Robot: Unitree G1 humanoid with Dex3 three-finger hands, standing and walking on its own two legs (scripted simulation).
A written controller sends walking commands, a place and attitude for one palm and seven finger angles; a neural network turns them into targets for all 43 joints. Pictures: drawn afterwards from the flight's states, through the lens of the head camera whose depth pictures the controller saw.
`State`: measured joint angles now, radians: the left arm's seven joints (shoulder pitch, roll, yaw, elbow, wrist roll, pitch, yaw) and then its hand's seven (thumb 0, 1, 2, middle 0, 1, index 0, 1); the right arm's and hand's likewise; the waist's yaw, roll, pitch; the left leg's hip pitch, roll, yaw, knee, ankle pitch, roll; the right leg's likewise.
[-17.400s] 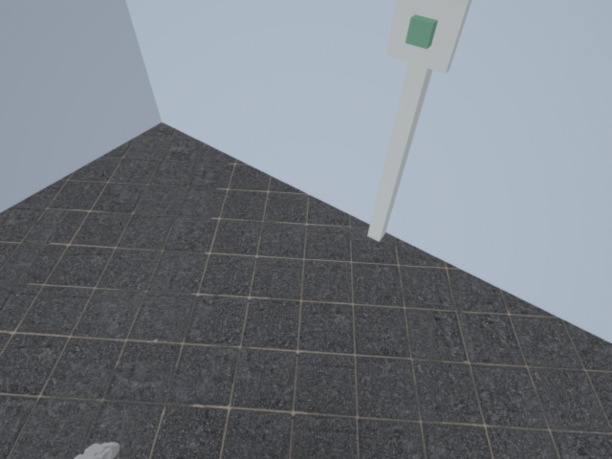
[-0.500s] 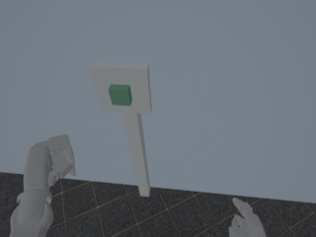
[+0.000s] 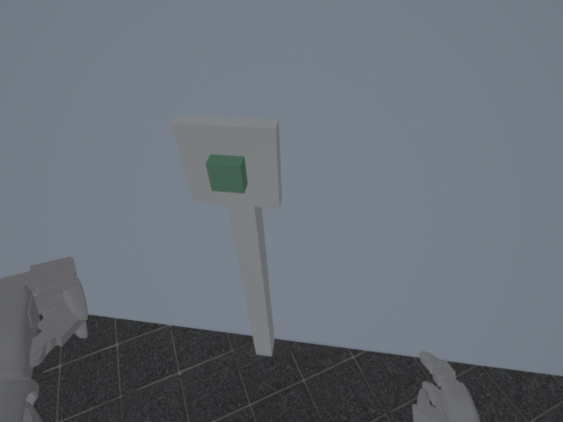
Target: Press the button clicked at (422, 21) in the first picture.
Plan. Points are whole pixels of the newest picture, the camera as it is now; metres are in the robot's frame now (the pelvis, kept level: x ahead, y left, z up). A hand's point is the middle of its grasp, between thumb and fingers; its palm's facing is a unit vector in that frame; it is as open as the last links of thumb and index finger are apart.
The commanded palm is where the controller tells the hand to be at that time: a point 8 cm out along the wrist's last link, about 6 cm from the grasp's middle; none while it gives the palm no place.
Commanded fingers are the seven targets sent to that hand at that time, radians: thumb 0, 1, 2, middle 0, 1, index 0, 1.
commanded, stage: draw the hand back to the body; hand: left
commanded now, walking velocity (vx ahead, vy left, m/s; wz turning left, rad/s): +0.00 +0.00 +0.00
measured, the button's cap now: (228, 172) +0.49 +0.17 +0.10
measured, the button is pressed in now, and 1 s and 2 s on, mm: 0 0 0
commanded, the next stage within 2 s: step back with the hand held close in 0.12 s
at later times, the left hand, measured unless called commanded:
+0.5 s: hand (95, 308) +0.18 +0.24 +0.15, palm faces +0.32 -0.83 -0.46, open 3.1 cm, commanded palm +0.12 +0.28 +0.17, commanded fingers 0.00 0.90 0.90 -1.30 -1.50 -1.30 -1.50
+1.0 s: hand (19, 379) +0.10 +0.26 +0.15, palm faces +0.40 -0.79 -0.46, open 3.1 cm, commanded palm +0.04 +0.30 +0.17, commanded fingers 0.00 0.90 0.90 -1.30 -1.50 -1.30 -1.50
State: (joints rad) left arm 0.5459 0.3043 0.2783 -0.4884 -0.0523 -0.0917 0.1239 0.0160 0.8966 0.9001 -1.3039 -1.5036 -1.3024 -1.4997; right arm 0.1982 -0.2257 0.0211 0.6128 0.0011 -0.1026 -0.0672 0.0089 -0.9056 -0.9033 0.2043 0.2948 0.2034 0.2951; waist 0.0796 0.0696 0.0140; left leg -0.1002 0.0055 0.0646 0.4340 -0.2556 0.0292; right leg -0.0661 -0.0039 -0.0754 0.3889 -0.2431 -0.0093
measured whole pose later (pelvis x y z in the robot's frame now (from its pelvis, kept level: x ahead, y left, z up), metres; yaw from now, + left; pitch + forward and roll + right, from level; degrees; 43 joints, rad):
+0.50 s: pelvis -0.01 +0.00 +0.00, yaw -1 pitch +0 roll -1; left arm 0.60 0.35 0.33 -0.52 -0.05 -0.15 0.11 0.02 0.90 0.90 -1.30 -1.50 -1.30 -1.50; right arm 0.18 -0.24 -0.01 0.55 0.00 0.00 -0.07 0.01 -0.91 -0.90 0.21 0.29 0.20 0.30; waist 0.01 0.05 0.01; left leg -0.23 0.01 0.09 0.45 -0.23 0.04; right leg -0.20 0.00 -0.05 0.40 -0.21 0.00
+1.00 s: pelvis -0.09 +0.02 -0.02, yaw +1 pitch +0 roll -2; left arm 0.60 0.37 0.38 -0.60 0.00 -0.22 0.16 0.02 0.89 0.90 -1.31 -1.50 -1.30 -1.50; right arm 0.23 -0.21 0.01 0.53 0.00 -0.06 -0.08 0.01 -0.90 -0.90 0.21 0.29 0.20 0.30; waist -0.01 0.01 0.02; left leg -0.42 0.00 0.06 0.61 -0.20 0.07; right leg -0.38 0.02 -0.02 0.58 -0.23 0.01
